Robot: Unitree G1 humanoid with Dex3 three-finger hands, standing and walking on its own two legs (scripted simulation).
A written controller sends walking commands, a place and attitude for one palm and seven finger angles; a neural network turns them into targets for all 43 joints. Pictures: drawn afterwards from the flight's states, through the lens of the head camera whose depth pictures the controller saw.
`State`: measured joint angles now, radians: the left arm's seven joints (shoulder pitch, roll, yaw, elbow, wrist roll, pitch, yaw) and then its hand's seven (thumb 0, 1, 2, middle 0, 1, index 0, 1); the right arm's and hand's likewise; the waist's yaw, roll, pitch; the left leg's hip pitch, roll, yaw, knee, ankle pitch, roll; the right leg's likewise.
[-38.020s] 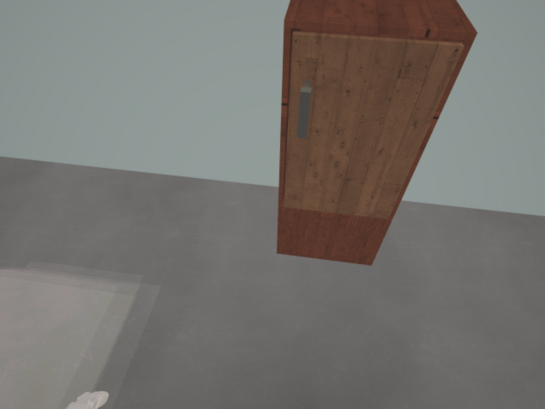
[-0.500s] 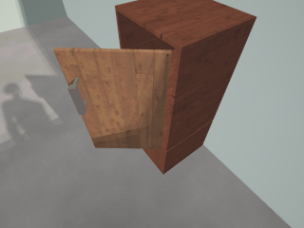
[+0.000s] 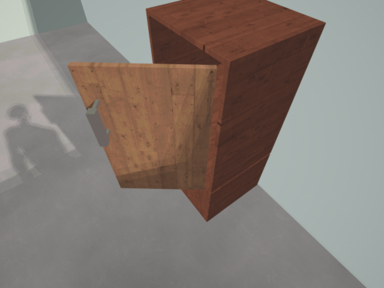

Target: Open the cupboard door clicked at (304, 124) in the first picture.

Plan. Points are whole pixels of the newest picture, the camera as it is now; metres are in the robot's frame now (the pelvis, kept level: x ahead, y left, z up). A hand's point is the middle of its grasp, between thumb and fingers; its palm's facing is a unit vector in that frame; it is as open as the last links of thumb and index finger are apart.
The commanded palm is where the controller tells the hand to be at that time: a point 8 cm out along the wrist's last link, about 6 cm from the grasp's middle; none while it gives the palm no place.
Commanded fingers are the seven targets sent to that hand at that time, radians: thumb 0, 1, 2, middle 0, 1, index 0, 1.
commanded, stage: look again from close up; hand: left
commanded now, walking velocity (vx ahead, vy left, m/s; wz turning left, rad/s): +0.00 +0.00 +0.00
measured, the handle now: (100, 123) +0.53 +0.31 +0.00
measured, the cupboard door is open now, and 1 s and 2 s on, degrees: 53 53 53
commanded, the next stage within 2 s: shuffle to correct the standing spot in 0.02 s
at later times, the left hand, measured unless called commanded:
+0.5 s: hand out of the picture -0.01 +0.22 -0.18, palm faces +0.10 -0.97 -0.21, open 7.3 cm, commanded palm none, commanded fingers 0.00 0.90 0.90 -0.20 -0.30 -0.20 -0.30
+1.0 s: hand out of the picture +0.02 +0.25 -0.18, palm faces +0.03 -0.98 -0.21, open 7.2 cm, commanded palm none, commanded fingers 0.00 0.90 0.90 -0.20 -0.30 -0.20 -0.30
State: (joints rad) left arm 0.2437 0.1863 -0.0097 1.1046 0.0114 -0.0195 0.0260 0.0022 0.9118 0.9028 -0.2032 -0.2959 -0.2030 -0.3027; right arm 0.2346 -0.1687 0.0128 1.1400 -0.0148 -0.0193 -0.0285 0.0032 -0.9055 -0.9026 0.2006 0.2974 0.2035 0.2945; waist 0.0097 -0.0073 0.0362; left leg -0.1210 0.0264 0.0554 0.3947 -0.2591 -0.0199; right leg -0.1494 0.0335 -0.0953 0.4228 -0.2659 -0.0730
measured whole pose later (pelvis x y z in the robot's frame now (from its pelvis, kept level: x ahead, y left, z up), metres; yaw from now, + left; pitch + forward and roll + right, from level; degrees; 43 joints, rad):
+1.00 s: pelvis -0.01 +0.07 +0.00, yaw +1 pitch -1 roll +0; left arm 0.22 0.17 0.02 1.07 0.02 0.01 0.03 0.01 0.94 0.90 -0.20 -0.30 -0.20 -0.30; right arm 0.30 -0.12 -0.02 1.14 -0.02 -0.01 -0.04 0.01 -0.91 -0.90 0.20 0.30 0.21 0.29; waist -0.03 -0.01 0.04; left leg -0.22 0.02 0.11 0.49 -0.26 0.02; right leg -0.19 0.00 -0.04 0.50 -0.30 -0.02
